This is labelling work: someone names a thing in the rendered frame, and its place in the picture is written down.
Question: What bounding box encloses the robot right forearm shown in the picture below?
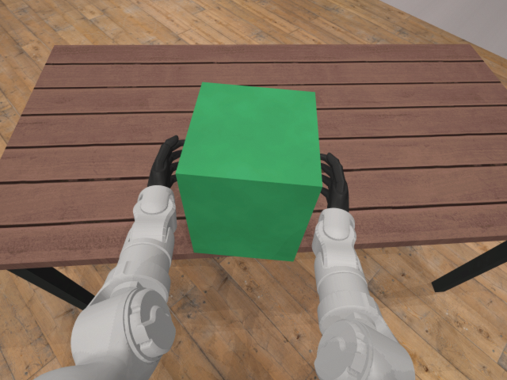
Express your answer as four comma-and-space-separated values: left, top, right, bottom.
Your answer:
312, 208, 398, 343

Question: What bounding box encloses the robot left upper arm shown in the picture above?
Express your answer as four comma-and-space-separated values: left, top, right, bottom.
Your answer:
33, 287, 176, 380

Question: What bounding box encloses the robot left forearm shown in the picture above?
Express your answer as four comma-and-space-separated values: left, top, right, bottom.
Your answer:
71, 185, 177, 358

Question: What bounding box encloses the table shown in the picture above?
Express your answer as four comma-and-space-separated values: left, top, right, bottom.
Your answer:
0, 44, 507, 310

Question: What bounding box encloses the robot left hand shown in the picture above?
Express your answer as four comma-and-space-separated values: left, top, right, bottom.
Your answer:
147, 135, 185, 188

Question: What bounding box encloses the robot right hand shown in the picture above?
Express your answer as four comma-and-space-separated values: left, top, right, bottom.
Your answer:
320, 153, 349, 212

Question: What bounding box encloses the carton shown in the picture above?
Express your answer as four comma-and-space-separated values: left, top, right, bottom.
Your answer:
175, 82, 322, 261

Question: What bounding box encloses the robot right upper arm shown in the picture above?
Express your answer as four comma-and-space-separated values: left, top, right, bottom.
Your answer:
314, 319, 415, 380

